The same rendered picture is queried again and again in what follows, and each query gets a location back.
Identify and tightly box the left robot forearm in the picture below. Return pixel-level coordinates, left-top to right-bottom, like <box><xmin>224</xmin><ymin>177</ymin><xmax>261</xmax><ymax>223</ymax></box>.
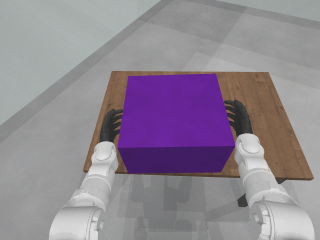
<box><xmin>49</xmin><ymin>141</ymin><xmax>119</xmax><ymax>240</ymax></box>

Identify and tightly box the left robot upper arm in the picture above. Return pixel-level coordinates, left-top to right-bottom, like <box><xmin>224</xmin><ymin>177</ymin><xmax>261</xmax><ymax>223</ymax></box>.
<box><xmin>50</xmin><ymin>206</ymin><xmax>107</xmax><ymax>240</ymax></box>

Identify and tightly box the carton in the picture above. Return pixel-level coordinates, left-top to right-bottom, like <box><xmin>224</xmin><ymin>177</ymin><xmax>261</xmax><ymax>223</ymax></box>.
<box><xmin>117</xmin><ymin>73</ymin><xmax>236</xmax><ymax>174</ymax></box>

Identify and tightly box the robot right hand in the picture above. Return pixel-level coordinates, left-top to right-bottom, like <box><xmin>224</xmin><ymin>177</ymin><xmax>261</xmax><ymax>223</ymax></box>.
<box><xmin>224</xmin><ymin>99</ymin><xmax>253</xmax><ymax>137</ymax></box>

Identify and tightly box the right robot upper arm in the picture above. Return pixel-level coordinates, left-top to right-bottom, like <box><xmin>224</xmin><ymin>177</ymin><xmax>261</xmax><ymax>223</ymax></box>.
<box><xmin>248</xmin><ymin>200</ymin><xmax>314</xmax><ymax>240</ymax></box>

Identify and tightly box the robot left hand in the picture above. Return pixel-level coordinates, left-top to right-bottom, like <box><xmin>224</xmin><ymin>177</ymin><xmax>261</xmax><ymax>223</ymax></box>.
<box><xmin>99</xmin><ymin>108</ymin><xmax>123</xmax><ymax>143</ymax></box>

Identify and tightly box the right robot forearm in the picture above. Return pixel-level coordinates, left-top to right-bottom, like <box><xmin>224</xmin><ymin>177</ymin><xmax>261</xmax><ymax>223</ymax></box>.
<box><xmin>234</xmin><ymin>133</ymin><xmax>315</xmax><ymax>240</ymax></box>

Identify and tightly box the table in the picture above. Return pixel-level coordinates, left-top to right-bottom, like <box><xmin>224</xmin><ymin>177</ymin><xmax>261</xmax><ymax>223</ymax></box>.
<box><xmin>83</xmin><ymin>71</ymin><xmax>314</xmax><ymax>207</ymax></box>

